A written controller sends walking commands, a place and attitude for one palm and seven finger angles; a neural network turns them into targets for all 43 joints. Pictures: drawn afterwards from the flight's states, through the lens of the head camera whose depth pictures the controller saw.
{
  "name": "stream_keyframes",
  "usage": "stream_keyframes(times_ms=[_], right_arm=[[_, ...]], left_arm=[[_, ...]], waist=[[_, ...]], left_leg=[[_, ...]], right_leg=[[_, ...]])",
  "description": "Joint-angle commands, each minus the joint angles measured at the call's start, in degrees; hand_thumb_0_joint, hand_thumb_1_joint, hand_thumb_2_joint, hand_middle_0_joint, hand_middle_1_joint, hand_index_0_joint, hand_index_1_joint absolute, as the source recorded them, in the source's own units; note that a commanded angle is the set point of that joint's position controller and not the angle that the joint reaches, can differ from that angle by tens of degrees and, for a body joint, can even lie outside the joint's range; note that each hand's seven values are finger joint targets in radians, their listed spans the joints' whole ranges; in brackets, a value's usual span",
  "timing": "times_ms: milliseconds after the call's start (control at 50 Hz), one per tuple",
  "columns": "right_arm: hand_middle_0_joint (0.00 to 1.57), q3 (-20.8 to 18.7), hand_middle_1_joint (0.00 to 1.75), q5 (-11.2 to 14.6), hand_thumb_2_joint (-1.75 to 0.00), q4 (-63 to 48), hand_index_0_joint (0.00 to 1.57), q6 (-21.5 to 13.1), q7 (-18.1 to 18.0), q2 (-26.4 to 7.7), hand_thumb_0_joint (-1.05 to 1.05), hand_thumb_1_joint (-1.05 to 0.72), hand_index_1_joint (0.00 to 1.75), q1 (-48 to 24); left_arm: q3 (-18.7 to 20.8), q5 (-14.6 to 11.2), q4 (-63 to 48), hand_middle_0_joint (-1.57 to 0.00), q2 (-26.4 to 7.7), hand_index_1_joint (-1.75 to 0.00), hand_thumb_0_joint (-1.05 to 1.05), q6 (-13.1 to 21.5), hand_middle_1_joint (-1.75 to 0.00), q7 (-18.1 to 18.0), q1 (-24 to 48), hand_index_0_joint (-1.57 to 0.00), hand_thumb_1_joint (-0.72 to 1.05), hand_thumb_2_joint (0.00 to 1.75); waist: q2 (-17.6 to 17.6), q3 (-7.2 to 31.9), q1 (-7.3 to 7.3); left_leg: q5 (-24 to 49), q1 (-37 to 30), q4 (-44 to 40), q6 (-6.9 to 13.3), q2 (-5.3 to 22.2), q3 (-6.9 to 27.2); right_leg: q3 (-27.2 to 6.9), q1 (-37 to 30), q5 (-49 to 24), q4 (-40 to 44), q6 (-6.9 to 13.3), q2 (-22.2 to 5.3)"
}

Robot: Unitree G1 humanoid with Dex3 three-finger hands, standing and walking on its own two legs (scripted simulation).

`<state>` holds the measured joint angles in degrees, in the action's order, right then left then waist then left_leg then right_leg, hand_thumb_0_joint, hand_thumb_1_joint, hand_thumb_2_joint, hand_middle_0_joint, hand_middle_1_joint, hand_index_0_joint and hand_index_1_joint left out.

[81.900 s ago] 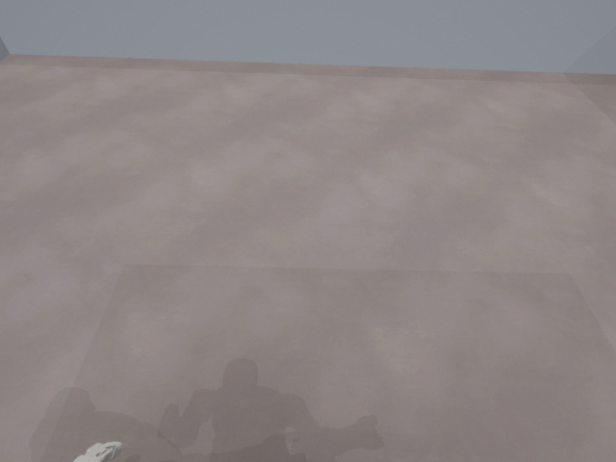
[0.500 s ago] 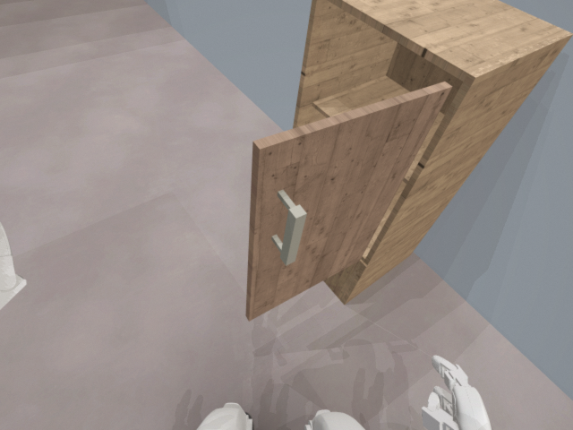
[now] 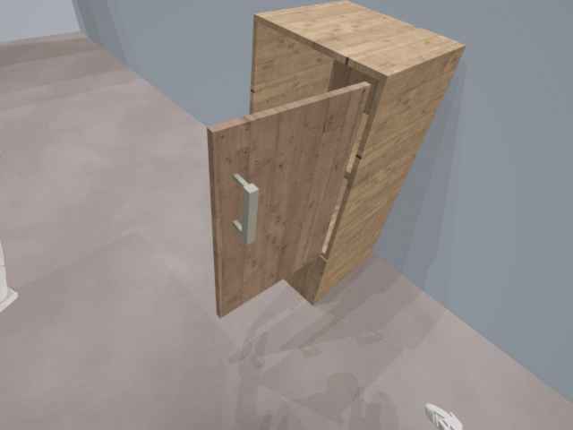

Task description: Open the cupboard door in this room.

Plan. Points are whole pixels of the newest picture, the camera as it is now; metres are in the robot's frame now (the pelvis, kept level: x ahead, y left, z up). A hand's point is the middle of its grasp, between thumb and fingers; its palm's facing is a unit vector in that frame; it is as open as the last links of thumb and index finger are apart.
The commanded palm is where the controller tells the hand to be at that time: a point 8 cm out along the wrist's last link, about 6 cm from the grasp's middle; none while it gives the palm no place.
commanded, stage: stop stepping back and stand still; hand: left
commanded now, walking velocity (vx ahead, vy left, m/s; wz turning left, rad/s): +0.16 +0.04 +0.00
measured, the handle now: (243, 209) +0.50 +0.12 +0.00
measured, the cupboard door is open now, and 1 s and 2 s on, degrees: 85 85 85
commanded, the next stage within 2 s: let the arm hang, fingers relaxed in 0.64 s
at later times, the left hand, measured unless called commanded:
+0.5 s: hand out of the picture +0.15 +0.31 +0.19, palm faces +0.57 -0.72 -0.39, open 7.4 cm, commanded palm +0.08 +0.32 +0.20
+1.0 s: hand out of the picture +0.04 +0.20 -0.12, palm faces +0.07 -0.97 -0.25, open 7.4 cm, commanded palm none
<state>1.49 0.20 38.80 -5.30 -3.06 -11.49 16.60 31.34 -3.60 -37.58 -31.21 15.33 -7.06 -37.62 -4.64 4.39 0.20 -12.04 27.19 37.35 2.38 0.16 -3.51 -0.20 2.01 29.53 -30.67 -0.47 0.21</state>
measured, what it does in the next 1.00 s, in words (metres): steps on the spot: left foot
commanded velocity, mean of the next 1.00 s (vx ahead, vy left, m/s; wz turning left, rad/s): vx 0.05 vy -0.02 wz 0.00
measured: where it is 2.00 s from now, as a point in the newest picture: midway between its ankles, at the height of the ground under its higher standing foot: outside the picture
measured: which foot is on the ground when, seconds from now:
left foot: down 0.00-0.20, up 0.22-0.42, down 0.44-1.00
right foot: down 0.00-1.00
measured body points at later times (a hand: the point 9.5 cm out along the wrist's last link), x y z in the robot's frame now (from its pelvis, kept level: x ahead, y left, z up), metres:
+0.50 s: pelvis -0.05 +0.02 +0.01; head -0.06 +0.03 +0.46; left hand +0.11 +0.35 +0.21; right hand +0.10 -0.23 -0.08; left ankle -0.04 +0.13 -0.72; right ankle -0.08 -0.10 -0.71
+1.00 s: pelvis -0.06 +0.01 +0.01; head -0.04 +0.00 +0.46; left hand +0.04 +0.25 -0.10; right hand +0.06 -0.25 -0.12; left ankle -0.06 +0.12 -0.72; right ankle -0.05 -0.08 -0.72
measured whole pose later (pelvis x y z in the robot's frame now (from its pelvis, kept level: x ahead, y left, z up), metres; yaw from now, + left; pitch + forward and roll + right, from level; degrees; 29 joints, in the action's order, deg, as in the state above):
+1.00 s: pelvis -0.06 +0.01 +0.01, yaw +4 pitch +0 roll +1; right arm -0.2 -2.4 50.6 -0.2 -0.1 -15.3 10.7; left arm 1.4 1.9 38.7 -11.3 -3.2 0.0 -16.0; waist 0.1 -1.1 -1.1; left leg -17.6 17.7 34.9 0.6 -1.4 -1.1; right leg 3.4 18.1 20.0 -37.6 2.7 -0.2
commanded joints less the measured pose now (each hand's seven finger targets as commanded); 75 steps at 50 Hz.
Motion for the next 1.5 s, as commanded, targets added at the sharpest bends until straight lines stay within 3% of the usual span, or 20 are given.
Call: stream_keyframes(times_ms=[0,40,140,180,200,280,360,380,420,440,520,600,700,720,820,860,960,1060,1240,1480], right_arm=[[0.20,-3.33,0.30,0.64,-0.90,-8.62,0.20,-4.87,-2.08,-9.66,0.00,-0.90,0.30,-7.98],[0.20,-3.38,0.30,-0.66,-0.90,-8.57,0.20,-6.00,-1.91,-8.64,0.00,-0.90,0.30,-9.07],[0.20,-3.85,0.30,-0.19,-0.90,-11.42,0.20,-4.95,-0.67,-7.61,0.00,-0.90,0.30,-11.29],[0.20,-4.52,0.30,-0.49,-0.90,-11.45,0.20,-3.09,0.20,-6.99,0.00,-0.90,0.30,-11.08],[0.20,-4.77,0.30,-0.65,-0.90,-10.37,0.20,-3.22,0.16,-7.56,0.00,-0.90,0.30,-10.49],[0.20,-3.67,0.30,-0.58,-0.90,-9.04,0.20,-3.79,-1.58,-5.58,0.00,-0.90,0.30,-7.97],[0.20,-3.88,0.30,-0.61,-0.90,-7.23,0.20,-6.06,-3.54,-6.35,0.00,-0.90,0.30,-6.81],[0.20,-4.26,0.30,-0.27,-0.90,-7.96,0.20,-6.86,-3.93,-7.09,0.00,-0.90,0.30,-6.19],[0.20,-4.47,0.30,-0.13,-0.90,-9.70,0.20,-6.82,-3.22,-8.95,0.00,-0.90,0.30,-6.03],[0.20,-4.40,0.30,-0.29,-0.90,-9.79,0.20,-6.95,-2.63,-8.27,0.00,-0.90,0.30,-5.80],[0.20,-3.58,0.30,-0.96,-0.90,-8.86,0.20,-7.69,-0.97,-7.32,0.00,-0.90,0.30,-7.25],[0.20,-2.74,0.30,-0.50,-0.90,-11.02,0.20,-7.54,-0.29,-6.86,0.00,-0.90,0.30,-8.95],[0.20,-2.98,0.30,-0.23,-0.90,-10.10,0.20,-5.00,-0.37,-4.73,0.00,-0.90,0.30,-7.06],[0.20,-6.18,0.30,-0.80,-0.90,3.36,0.20,-5.37,4.62,-13.78,0.00,-0.90,0.30,-10.62],[0.20,-4.95,0.30,-1.69,-0.90,2.33,0.20,1.42,3.13,-12.15,0.00,-0.90,0.30,-5.93],[0.20,-4.56,0.30,-2.42,-0.90,1.97,0.20,1.67,2.38,-13.53,0.00,-0.90,0.30,-7.82],[0.20,-3.03,0.30,-2.17,-0.90,7.79,0.20,4.11,2.12,-8.84,0.00,-0.90,0.30,-6.91],[0.20,-2.08,0.30,-1.96,-0.90,13.78,0.20,5.11,1.55,-5.82,0.00,-0.90,0.30,-6.35],[0.20,-2.25,0.30,-1.80,-0.90,21.52,0.20,6.34,1.38,-4.28,0.00,-0.90,0.30,0.71],[0.20,-1.72,0.30,-1.63,-0.90,25.60,0.20,5.66,1.06,-1.14,0.00,-0.90,0.30,3.92]], left_arm=[[0.47,-0.14,6.73,-0.20,-4.04,-0.30,0.00,-1.13,-0.30,-1.90,16.45,-0.20,0.90,0.90],[0.24,0.86,3.70,-0.20,-5.34,-0.30,0.00,-0.23,-0.30,-2.03,18.41,-0.20,0.90,0.90],[0.34,1.17,-5.86,-0.20,-4.16,-0.30,0.00,-0.21,-0.30,-1.43,4.39,-0.20,0.90,0.90],[4.19,0.73,-11.28,-0.20,-8.52,-0.30,0.00,-0.07,-0.30,-1.65,1.58,-0.20,0.90,0.90],[3.99,0.67,-13.26,-0.20,-8.16,-0.30,0.00,0.43,-0.30,-2.09,5.59,-0.20,0.90,0.90],[4.23,1.83,-4.67,-0.20,-7.17,-0.30,0.00,1.41,-0.30,-2.73,10.64,-0.20,0.90,0.90],[-1.00,2.45,5.92,-0.20,-1.89,-0.30,0.00,1.35,-0.30,-3.56,17.15,-0.20,0.90,0.90],[-3.16,2.11,7.29,-0.20,0.22,-0.30,0.00,1.01,-0.30,-3.28,16.12,-0.20,0.90,0.90],[-3.14,2.10,1.61,-0.20,-0.98,-0.30,0.00,1.42,-0.30,-3.16,17.53,-0.20,0.90,0.90],[-2.48,1.91,1.85,-0.20,-1.79,-0.30,0.00,1.55,-0.30,-2.82,17.18,-0.20,0.90,0.90],[-2.71,2.15,-3.72,-0.20,-1.91,-0.30,0.00,0.60,-0.30,-1.68,13.64,-0.20,0.90,0.90],[2.03,1.71,-7.37,-0.20,-5.11,-0.30,0.00,0.35,-0.30,-1.98,5.88,-0.20,0.90,0.90],[3.32,0.28,-0.01,-0.20,-4.15,-0.30,0.00,-0.31,-0.30,-3.08,4.54,-0.20,0.90,0.90],[-23.27,7.18,42.40,-0.20,6.66,-0.30,0.00,-10.16,-0.30,5.35,13.00,-0.20,0.90,0.90],[-25.95,5.82,50.78,-0.20,11.86,-0.30,0.00,-15.23,-0.30,7.39,15.42,-0.20,0.90,0.90],[-25.85,5.93,56.36,-0.20,10.88,-0.30,0.00,-14.84,-0.30,7.08,18.23,-0.20,0.90,0.90],[-27.56,5.13,73.67,-0.20,9.39,-0.30,0.00,-14.94,-0.30,6.30,21.44,-0.20,0.90,0.90],[-28.60,4.40,85.68,-0.20,12.88,-0.30,0.00,-15.05,-0.30,5.81,21.01,-0.20,0.90,0.90],[-29.76,4.23,96.83,-0.20,14.27,-0.30,0.00,-15.16,-0.30,5.83,21.67,-0.20,0.90,0.90],[-29.89,4.05,101.29,-0.20,16.95,-0.30,0.00,-15.05,-0.30,5.11,18.10,-0.20,0.90,0.90]], waist=[[13.06,-2.33,-2.08],[13.23,-2.18,-1.43],[12.16,0.80,0.56],[-7.00,-0.42,0.63],[-4.20,-4.45,-0.14],[2.40,-7.05,-2.27],[5.70,-4.72,-1.28],[8.63,-4.66,-1.50],[19.18,-0.98,-1.02],[12.91,-0.57,-0.75],[11.34,0.55,-0.92],[14.12,2.50,-0.11],[0.97,0.91,-1.50],[3.72,-3.80,-3.55],[-1.88,-1.10,-0.41],[-7.89,-0.02,0.67],[0.17,1.46,-0.31],[15.84,-1.01,-0.06],[3.61,-9.10,-1.23],[3.44,-10.20,-0.25]], left_leg=[[10.78,-17.64,-15.05,6.66,12.43,20.67],[-11.26,-8.40,-27.16,6.50,15.61,28.57],[-23.19,5.84,-17.56,-1.72,3.75,7.21],[-11.83,4.35,18.43,-4.26,-3.53,1.11],[-8.32,9.18,27.65,-4.35,-1.48,3.69],[-5.79,2.38,14.26,-3.06,4.30,3.36],[-4.38,-15.12,-8.03,-1.01,0.60,-2.42],[-4.30,-19.28,-13.00,-0.07,2.48,1.45],[8.47,-24.80,-16.90,5.31,16.05,21.48],[19.49,-24.67,-16.89,6.58,17.63,22.35],[26.38,-17.14,-15.00,4.38,14.47,12.72],[7.54,-7.20,-13.31,0.25,8.30,4.87],[-6.48,-7.69,-0.04,-3.01,0.93,2.44],[-5.05,-2.52,9.21,-1.79,5.01,5.83],[17.51,-7.54,-5.73,3.24,9.40,14.59],[25.86,-5.93,-6.43,4.17,9.75,16.56],[12.92,-12.81,-6.90,-0.84,2.11,6.68],[5.69,-13.67,-13.66,-0.69,3.97,8.28],[-3.75,-14.37,-16.10,-0.80,3.48,7.43],[-2.16,-12.82,-19.01,-0.35,4.02,7.23]], right_leg=[[1.54,20.30,-10.58,-13.25,-2.49,0.09],[-0.98,15.82,3.18,-19.41,0.09,0.30],[0.38,-1.85,3.52,3.46,3.05,0.01],[-27.06,15.47,18.28,24.24,10.88,-19.40],[-29.02,18.43,14.60,24.88,13.22,-21.53],[-13.05,21.12,4.97,18.81,9.59,-14.23],[-6.42,19.30,-1.60,10.08,6.85,-9.33],[-5.07,20.09,-7.35,4.19,4.80,-7.28],[1.07,25.26,-6.19,-10.28,0.09,-0.31],[1.08,25.25,-3.63,-12.46,-0.48,0.36],[1.37,14.28,-9.29,-5.93,-0.47,-0.71],[-0.97,1.79,-23.21,3.61,0.74,-1.35],[-17.39,8.24,-25.35,14.51,6.70,-12.03],[-9.91,15.28,-44.14,4.09,8.52,-17.14],[-0.04,17.83,-25.48,-6.67,2.46,-4.25],[-1.10,11.35,-31.18,-5.28,2.28,-4.09],[-6.68,8.01,-36.95,2.28,4.70,-9.11],[-4.88,7.02,-21.07,8.23,3.61,-6.45],[-5.16,13.40,-5.28,17.12,3.81,-6.68],[-3.34,11.67,-10.26,14.07,3.09,-5.80]])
